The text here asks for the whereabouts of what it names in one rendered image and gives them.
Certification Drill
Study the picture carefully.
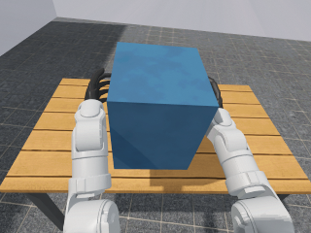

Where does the table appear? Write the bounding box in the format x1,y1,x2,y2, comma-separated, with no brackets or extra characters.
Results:
0,78,311,231

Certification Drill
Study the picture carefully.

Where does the right robot upper arm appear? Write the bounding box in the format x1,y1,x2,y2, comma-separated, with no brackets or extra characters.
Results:
230,195,294,233

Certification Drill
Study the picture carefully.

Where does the robot left hand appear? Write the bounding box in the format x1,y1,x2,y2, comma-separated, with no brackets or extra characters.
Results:
84,67,112,103

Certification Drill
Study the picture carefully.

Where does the left robot upper arm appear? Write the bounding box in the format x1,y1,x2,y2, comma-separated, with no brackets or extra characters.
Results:
64,199,121,233

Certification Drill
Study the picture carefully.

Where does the carton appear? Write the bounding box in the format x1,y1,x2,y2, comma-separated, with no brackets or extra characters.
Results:
106,42,220,170

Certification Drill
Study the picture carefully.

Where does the robot right hand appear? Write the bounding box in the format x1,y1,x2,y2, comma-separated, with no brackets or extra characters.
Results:
208,76,224,109

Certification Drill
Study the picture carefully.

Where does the left robot forearm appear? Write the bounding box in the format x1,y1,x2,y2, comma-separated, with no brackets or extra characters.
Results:
63,99,112,233

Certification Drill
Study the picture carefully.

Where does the right robot forearm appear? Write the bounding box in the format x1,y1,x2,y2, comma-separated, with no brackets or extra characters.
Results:
205,108,294,229

